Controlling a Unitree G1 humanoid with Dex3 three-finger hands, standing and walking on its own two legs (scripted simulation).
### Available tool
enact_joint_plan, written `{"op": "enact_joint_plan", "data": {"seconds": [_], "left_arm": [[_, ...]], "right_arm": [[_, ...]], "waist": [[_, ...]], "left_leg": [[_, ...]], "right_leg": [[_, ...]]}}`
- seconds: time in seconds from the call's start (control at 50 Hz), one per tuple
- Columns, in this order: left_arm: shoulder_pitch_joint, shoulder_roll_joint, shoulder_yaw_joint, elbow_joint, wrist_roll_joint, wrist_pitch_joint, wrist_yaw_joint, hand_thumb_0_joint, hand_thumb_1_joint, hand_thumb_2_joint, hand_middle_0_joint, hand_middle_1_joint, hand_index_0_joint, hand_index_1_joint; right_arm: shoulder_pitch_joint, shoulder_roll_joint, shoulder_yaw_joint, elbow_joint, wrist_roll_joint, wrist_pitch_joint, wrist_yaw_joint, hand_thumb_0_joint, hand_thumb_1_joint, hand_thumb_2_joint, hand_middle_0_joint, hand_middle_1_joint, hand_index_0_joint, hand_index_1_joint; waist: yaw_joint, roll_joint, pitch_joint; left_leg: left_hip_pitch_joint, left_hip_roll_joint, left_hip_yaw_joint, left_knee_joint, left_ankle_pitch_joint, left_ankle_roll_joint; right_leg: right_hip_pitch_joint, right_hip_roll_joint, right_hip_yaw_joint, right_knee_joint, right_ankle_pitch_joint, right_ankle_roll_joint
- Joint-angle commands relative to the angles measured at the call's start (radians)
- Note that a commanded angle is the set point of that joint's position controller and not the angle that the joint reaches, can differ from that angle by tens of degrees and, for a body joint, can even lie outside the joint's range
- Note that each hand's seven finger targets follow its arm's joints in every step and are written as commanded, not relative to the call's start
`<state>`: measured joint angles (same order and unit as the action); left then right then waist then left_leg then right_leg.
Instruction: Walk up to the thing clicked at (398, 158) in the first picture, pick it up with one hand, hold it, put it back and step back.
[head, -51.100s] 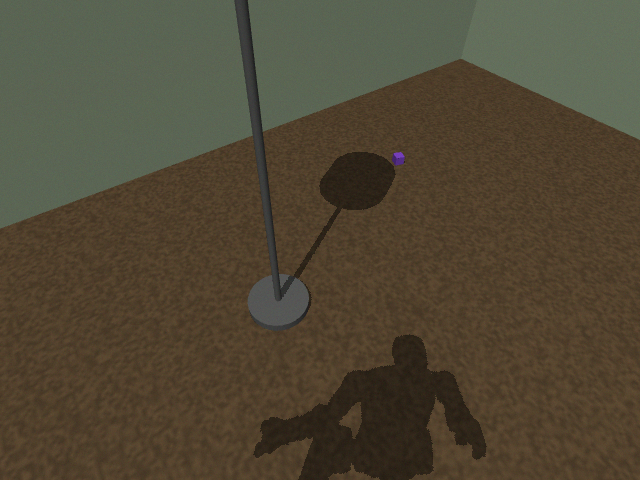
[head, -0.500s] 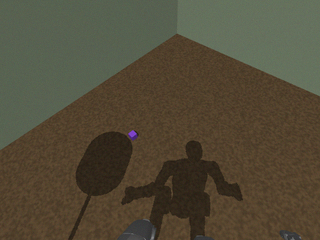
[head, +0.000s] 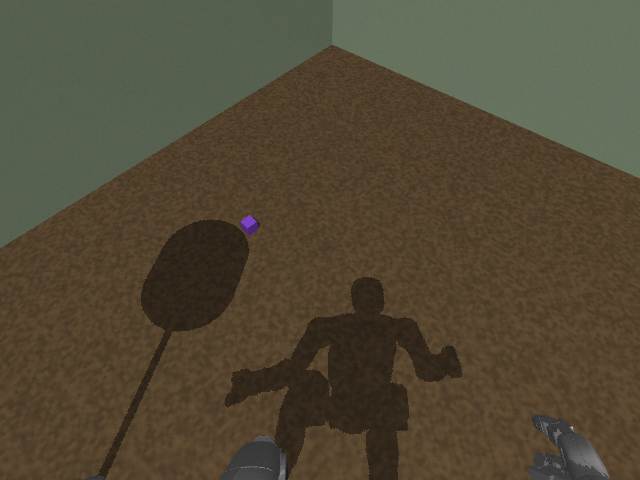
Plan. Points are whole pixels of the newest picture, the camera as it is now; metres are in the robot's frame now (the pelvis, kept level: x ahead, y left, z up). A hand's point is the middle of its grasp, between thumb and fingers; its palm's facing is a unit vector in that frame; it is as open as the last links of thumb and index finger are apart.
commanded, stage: step back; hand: left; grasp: from above
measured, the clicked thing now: (249, 225) +1.01 +0.33 -0.73
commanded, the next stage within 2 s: stand in 1.18 s
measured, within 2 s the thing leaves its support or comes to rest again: neither
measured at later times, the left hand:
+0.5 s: hand out of the picture -0.05 +0.28 -0.13, palm faces +0.10 -0.91 -0.39, open 7.4 cm
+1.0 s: hand out of the picture +0.00 +0.29 -0.14, palm faces +0.12 -0.92 -0.37, open 7.4 cm
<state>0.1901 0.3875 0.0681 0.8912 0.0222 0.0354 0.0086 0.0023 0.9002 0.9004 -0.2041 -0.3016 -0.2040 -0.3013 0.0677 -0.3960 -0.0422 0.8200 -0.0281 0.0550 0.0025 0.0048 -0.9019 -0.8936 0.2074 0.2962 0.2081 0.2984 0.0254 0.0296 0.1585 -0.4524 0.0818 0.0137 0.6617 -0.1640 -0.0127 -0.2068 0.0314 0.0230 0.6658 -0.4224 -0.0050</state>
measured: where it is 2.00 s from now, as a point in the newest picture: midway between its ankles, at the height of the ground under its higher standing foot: outside the picture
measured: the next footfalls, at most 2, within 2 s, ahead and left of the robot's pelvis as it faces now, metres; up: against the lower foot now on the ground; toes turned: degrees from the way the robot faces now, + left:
left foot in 0.32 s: -0.05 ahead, +0.13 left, +0.00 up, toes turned +4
left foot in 0.88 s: +0.05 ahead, +0.15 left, +0.00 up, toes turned +8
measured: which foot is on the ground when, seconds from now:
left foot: down 0.00-0.02, up 0.04-0.30, down 0.32-0.62, up 0.64-0.86, down 0.88-1.00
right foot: down 0.00-1.00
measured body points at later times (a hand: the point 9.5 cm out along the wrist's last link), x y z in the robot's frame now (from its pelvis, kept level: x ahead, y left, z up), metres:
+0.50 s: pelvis -0.08 +0.00 +0.02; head -0.07 +0.00 +0.47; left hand -0.05 +0.33 -0.10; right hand -0.01 -0.31 -0.11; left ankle -0.09 +0.12 -0.71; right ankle -0.04 -0.12 -0.69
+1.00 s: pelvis -0.03 +0.01 +0.01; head -0.01 +0.03 +0.46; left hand +0.00 +0.34 -0.12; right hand +0.11 -0.27 -0.11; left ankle +0.01 +0.14 -0.71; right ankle -0.02 -0.12 -0.71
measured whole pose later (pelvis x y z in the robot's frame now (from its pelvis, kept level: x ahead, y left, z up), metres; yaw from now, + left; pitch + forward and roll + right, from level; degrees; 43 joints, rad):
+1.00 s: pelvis -0.03 +0.01 +0.01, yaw +6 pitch -3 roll +0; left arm 0.18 0.39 0.03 1.01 0.00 -0.01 0.01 0.00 0.90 0.90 -0.20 -0.30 -0.20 -0.30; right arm 0.11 -0.35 -0.04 1.01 -0.03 0.00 0.01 0.01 -0.91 -0.89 0.20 0.30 0.20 0.30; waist 0.03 -0.01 0.10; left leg -0.33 0.03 0.02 0.64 -0.27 0.00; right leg -0.24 -0.03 -0.01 0.65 -0.37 -0.01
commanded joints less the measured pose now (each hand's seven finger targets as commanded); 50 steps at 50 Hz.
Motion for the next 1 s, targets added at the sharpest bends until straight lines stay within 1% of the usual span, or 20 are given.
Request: {"op": "enact_joint_plan", "data": {"seconds": [0.0,0.02,0.06,0.2,0.26,0.3,0.32,0.34,0.36,0.4,0.5,0.56,0.6,0.62,0.68,0.8,0.84,0.86,0.9,0.98], "left_arm": [[0.057,0.401,0.111,-0.066,0.031,-0.026,0.015,0.0,0.9,0.9,-0.2,-0.3,-0.2,-0.3],[-0.005,0.394,0.108,-0.094,0.028,-0.034,0.019,0.0,0.9,0.9,-0.2,-0.3,-0.2,-0.3],[-0.123,0.274,0.071,-0.106,0.02,-0.046,0.025,0.0,0.9,0.9,-0.2,-0.3,-0.2,-0.3],[0.031,0.272,0.088,-0.061,0.034,-0.063,0.01,0.0,0.9,0.9,-0.2,-0.3,-0.2,-0.3],[-0.003,0.286,0.084,-0.059,0.024,-0.053,0.002,0.0,0.9,0.9,-0.2,-0.3,-0.2,-0.3],[-0.008,0.237,0.058,-0.059,0.024,-0.042,-0.004,0.0,0.9,0.9,-0.2,-0.3,-0.2,-0.3],[0.004,0.181,0.04,-0.063,0.02,-0.043,-0.006,0.0,0.9,0.9,-0.2,-0.3,-0.2,-0.3],[-0.07,0.159,0.035,-0.066,-0.004,-0.046,-0.008,0.0,0.9,0.9,-0.2,-0.3,-0.2,-0.3],[-0.105,0.245,0.063,-0.059,0.006,-0.052,-0.007,0.0,0.9,0.9,-0.2,-0.3,-0.2,-0.3],[-0.049,0.192,0.048,-0.034,-0.007,-0.062,-0.017,0.0,0.9,0.9,-0.2,-0.3,-0.2,-0.3],[0.007,0.192,0.057,0.011,0.0,-0.072,-0.029,0.0,0.9,0.9,-0.2,-0.3,-0.2,-0.3],[0.116,0.189,0.067,0.06,0.014,-0.089,-0.008,0.0,0.9,0.9,-0.2,-0.3,-0.2,-0.3],[0.136,0.333,0.098,0.046,0.027,-0.103,0.003,0.0,0.9,0.9,-0.2,-0.3,-0.2,-0.3],[0.072,0.348,0.099,0.012,0.022,-0.105,0.002,0.0,0.9,0.9,-0.2,-0.3,-0.2,-0.3],[0.014,0.267,0.074,0.003,0.006,-0.119,0.007,0.0,0.9,0.9,-0.2,-0.3,-0.2,-0.3],[-0.034,0.237,0.041,0.005,-0.007,-0.102,0.008,0.0,0.9,0.9,-0.2,-0.3,-0.2,-0.3],[-0.037,0.202,0.022,-0.003,-0.015,-0.087,0.009,0.0,0.9,0.9,-0.2,-0.3,-0.2,-0.3],[-0.021,0.173,0.011,-0.006,-0.021,-0.081,0.009,0.0,0.9,0.9,-0.2,-0.3,-0.2,-0.3],[-0.002,0.183,0.017,0.034,-0.034,-0.057,0.012,0.0,0.9,0.9,-0.2,-0.3,-0.2,-0.3],[0.037,0.19,0.012,0.097,-0.014,-0.069,0.012,0.0,0.9,0.9,-0.2,-0.3,-0.2,-0.3]], "right_arm": [[-0.032,-0.159,-0.055,-0.085,0.014,-0.004,-0.032,0.0,-0.9,-0.9,0.2,0.3,0.2,0.3],[-0.045,-0.209,-0.074,-0.078,0.012,0.001,-0.035,0.0,-0.9,-0.9,0.2,0.3,0.2,0.3],[0.062,-0.193,-0.061,-0.013,0.019,-0.008,-0.031,0.0,-0.9,-0.9,0.2,0.3,0.2,0.3],[0.049,-0.185,-0.059,0.017,-0.008,-0.039,0.0,0.0,-0.9,-0.9,0.2,0.3,0.2,0.3],[0.091,-0.179,-0.059,0.055,-0.009,-0.056,0.01,0.0,-0.9,-0.9,0.2,0.3,0.2,0.3],[0.199,-0.176,-0.075,0.116,-0.008,-0.071,0.008,0.0,-0.9,-0.9,0.2,0.3,0.2,0.3],[0.236,-0.213,-0.092,0.124,-0.018,-0.08,0.004,0.0,-0.9,-0.9,0.2,0.3,0.2,0.3],[0.21,-0.307,-0.1,0.112,-0.023,-0.083,0.001,0.0,-0.9,-0.9,0.2,0.3,0.2,0.3],[0.173,-0.344,-0.11,0.092,-0.011,-0.086,0.006,0.0,-0.9,-0.9,0.2,0.3,0.2,0.3],[0.11,-0.237,-0.073,0.081,-0.015,-0.104,-0.002,0.0,-0.9,-0.9,0.2,0.3,0.2,0.3],[0.091,-0.251,-0.082,0.076,-0.017,-0.086,0.008,0.0,-0.9,-0.9,0.2,0.3,0.2,0.3],[0.103,-0.17,-0.058,0.076,-0.005,-0.064,0.008,0.0,-0.9,-0.9,0.2,0.3,0.2,0.3],[0.087,-0.129,-0.044,0.047,-0.002,-0.064,-0.005,0.0,-0.9,-0.9,0.2,0.3,0.2,0.3],[0.092,-0.191,-0.061,0.056,-0.003,-0.07,-0.013,0.0,-0.9,-0.9,0.2,0.3,0.2,0.3],[0.157,-0.182,-0.062,0.098,0.005,-0.081,-0.005,0.0,-0.9,-0.9,0.2,0.3,0.2,0.3],[0.136,-0.125,-0.05,0.12,0.003,-0.081,0.001,0.0,-0.9,-0.9,0.2,0.3,0.2,0.3],[0.152,-0.143,-0.055,0.14,-0.001,-0.087,-0.01,0.0,-0.9,-0.9,0.2,0.3,0.2,0.3],[0.136,-0.189,-0.065,0.135,-0.007,-0.091,-0.016,0.0,-0.9,-0.9,0.2,0.3,0.2,0.3],[0.039,-0.264,-0.065,0.109,0.011,-0.089,-0.014,0.0,-0.9,-0.9,0.2,0.3,0.2,0.3],[-0.056,-0.201,-0.04,0.129,0.01,-0.075,-0.012,0.0,-0.9,-0.9,0.2,0.3,0.2,0.3]], "waist": [[0.075,-0.327,-0.141],[0.046,-0.249,-0.046],[-0.051,-0.089,-0.056],[0.061,-0.209,-0.09],[0.025,-0.23,-0.088],[-0.031,-0.118,-0.128],[-0.046,0.023,-0.154],[-0.068,0.195,-0.104],[-0.072,0.129,-0.005],[-0.022,0.036,-0.038],[-0.028,0.157,-0.059],[0.037,0.042,-0.105],[0.06,-0.216,-0.081],[0.042,-0.126,-0.026],[-0.009,-0.078,-0.052],[-0.02,-0.158,-0.151],[-0.042,-0.102,-0.192],[-0.028,0.002,-0.229],[-0.007,0.099,-0.232],[0.022,0.113,-0.185]], "left_leg": [[-0.102,-0.16,-0.137,0.305,-0.445,0.007],[-0.059,-0.118,-0.252,0.464,-0.422,-0.009],[-0.074,-0.181,-0.223,0.524,-0.285,0.005],[-0.063,-0.105,-0.096,0.155,-0.336,-0.02],[0.127,-0.085,-0.025,-0.086,-0.372,0.009],[0.368,-0.121,-0.009,-0.305,-0.204,0.039],[0.488,-0.006,-0.225,-0.365,-0.334,0.076],[0.327,0.209,-0.599,-0.473,-0.737,0.191],[0.155,0.279,-0.655,-0.519,-0.779,0.281],[0.265,0.171,-0.45,-0.425,-0.452,0.218],[0.102,0.113,-0.269,-0.38,-0.458,0.173],[-0.032,0.036,-0.162,-0.116,-0.391,0.105],[-0.23,-0.137,-0.095,0.295,-0.447,0.043],[-0.181,-0.083,-0.191,0.344,-0.425,0.037],[-0.092,-0.042,-0.177,0.31,-0.281,0.026],[0.19,-0.069,0.016,-0.068,-0.133,0.013],[0.303,-0.055,-0.018,-0.197,0.094,0.037],[0.334,0.061,-0.154,-0.196,0.226,0.073],[0.163,0.224,-0.332,-0.275,0.064,0.229],[0.127,0.125,-0.194,-0.232,-0.009,0.111]], "right_leg": [[-0.164,-0.453,0.571,-0.418,-0.056,-0.266],[-0.318,-0.496,0.606,-0.455,-0.098,-0.304],[-0.203,-0.297,0.256,-0.291,0.191,-0.19],[0.022,-0.275,0.287,-0.349,-0.348,-0.168],[-0.076,-0.299,0.247,-0.355,-0.268,-0.175],[-0.173,-0.214,0.117,-0.212,-0.201,-0.117],[-0.314,-0.15,0.045,-0.052,-0.158,-0.07],[-0.402,-0.027,-0.073,0.126,-0.154,-0.009],[-0.345,-0.072,0.019,0.247,-0.134,-0.013],[-0.343,-0.079,0.056,0.212,-0.03,-0.02],[-0.078,-0.03,-0.068,-0.006,0.021,-0.009],[0.204,-0.009,-0.046,-0.229,0.087,-0.025],[0.145,-0.413,0.577,-0.491,-0.305,-0.178],[0.03,-0.49,0.635,-0.477,-0.268,-0.273],[0.012,-0.338,0.313,-0.394,0.045,-0.197],[-0.05,-0.261,0.071,-0.18,0.594,-0.144],[-0.081,-0.208,0.033,-0.062,0.584,-0.082],[-0.115,-0.148,0.007,-0.009,0.465,-0.043],[-0.01,-0.043,-0.034,0.058,-0.028,-0.013],[0.042,-0.084,0.006,-0.135,0.169,-0.031]]}}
